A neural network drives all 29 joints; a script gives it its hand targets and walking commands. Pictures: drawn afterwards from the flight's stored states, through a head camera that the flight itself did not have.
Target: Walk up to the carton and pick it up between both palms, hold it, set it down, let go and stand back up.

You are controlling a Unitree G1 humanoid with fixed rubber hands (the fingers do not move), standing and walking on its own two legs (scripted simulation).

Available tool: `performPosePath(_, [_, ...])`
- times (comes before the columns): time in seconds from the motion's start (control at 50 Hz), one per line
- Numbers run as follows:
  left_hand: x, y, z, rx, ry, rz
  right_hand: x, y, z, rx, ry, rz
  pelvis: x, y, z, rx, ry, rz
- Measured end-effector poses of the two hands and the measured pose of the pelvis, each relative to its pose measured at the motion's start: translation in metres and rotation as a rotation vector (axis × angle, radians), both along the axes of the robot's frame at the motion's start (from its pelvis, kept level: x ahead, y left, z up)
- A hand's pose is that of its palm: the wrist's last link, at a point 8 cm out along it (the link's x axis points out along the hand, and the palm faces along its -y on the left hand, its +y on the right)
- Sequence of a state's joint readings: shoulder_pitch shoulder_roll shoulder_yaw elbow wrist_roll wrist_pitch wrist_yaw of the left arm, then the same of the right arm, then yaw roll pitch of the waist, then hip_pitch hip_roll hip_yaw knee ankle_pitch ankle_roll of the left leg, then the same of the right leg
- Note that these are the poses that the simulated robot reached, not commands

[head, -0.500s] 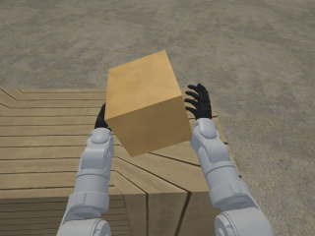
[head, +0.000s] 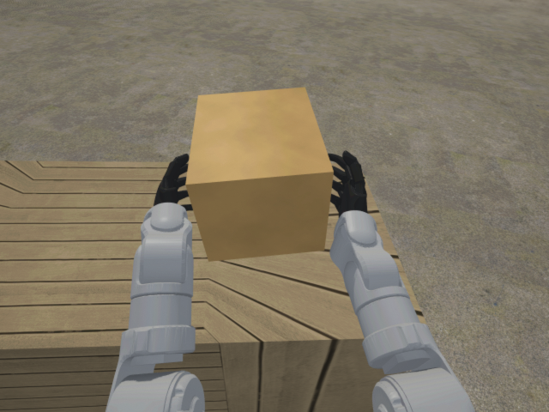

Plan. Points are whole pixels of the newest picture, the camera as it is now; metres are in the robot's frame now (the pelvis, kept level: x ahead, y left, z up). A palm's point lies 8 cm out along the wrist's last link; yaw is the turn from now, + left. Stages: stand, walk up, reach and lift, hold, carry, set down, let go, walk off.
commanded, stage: hold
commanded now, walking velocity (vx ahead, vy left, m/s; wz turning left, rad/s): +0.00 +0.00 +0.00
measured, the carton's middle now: (259, 170) +0.41 +0.00 +0.18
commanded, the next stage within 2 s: none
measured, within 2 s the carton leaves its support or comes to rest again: neither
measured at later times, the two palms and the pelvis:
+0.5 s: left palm (164, 198) +0.35 +0.13 +0.18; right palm (349, 193) +0.35 -0.13 +0.18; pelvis -0.02 -0.01 +0.00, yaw +1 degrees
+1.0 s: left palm (162, 204) +0.35 +0.13 +0.17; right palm (347, 196) +0.34 -0.12 +0.18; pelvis -0.02 -0.01 +0.00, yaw +0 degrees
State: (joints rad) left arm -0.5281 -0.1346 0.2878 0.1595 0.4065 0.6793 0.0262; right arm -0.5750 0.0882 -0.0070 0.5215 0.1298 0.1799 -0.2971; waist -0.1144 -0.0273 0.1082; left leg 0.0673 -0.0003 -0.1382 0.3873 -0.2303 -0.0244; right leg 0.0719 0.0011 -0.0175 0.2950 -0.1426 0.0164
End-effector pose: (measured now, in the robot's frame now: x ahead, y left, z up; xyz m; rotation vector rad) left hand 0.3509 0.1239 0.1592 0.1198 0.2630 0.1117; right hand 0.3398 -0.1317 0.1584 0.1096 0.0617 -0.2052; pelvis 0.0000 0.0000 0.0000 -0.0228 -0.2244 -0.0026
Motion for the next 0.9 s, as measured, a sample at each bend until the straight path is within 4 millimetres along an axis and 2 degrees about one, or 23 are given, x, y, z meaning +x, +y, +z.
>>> performPosePath(0.16, [-0.005,-0.005,-0.002,-0.024,0.026,0.010,-0.001,-0.006,0.001,-0.037,0.026,0.012,-0.013,-0.003,0.000,0.009,0.006,-0.017])
performPosePath(0.3, [-0.001,-0.003,0.009,-0.016,0.003,0.043,0.006,-0.002,0.015,-0.033,0.001,0.032,-0.020,-0.010,0.001,0.011,0.035,-0.012])
performPosePath(0.48, [0.000,0.004,0.018,-0.011,-0.005,0.047,0.008,0.004,0.022,-0.029,-0.007,0.048,-0.017,-0.014,0.001,0.010,0.022,0.012])
performPosePath(0.66, [-0.005,0.006,0.015,-0.016,-0.007,0.039,0.002,0.006,0.019,-0.025,-0.012,0.039,-0.014,-0.013,0.000,0.008,-0.003,0.014])
performPosePath(0.9, [-0.006,0.008,0.009,-0.019,0.003,0.050,0.005,0.008,0.015,-0.035,-0.005,0.050,-0.017,-0.010,0.000,0.007,0.005,0.006])
